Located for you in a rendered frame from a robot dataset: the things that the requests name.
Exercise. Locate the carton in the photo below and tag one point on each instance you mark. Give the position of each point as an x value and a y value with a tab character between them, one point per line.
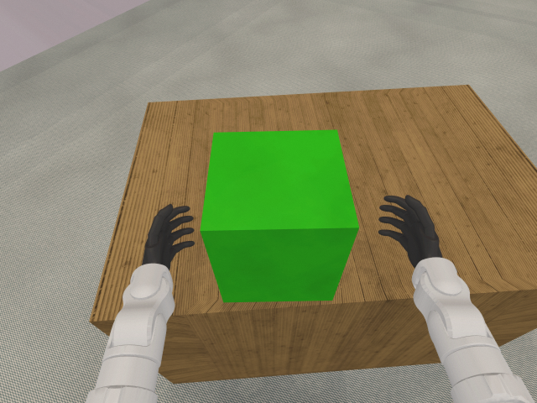
278	219

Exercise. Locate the robot right forearm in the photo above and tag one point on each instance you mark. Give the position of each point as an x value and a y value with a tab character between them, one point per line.
470	355

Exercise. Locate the robot left forearm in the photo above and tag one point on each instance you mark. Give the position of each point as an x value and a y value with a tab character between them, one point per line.
133	355

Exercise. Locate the pedestal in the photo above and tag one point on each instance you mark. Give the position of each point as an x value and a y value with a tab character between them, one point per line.
439	144

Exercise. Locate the left robot hand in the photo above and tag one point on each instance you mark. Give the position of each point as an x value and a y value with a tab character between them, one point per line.
159	248

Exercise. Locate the right robot hand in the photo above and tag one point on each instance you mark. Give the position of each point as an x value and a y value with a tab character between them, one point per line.
418	235

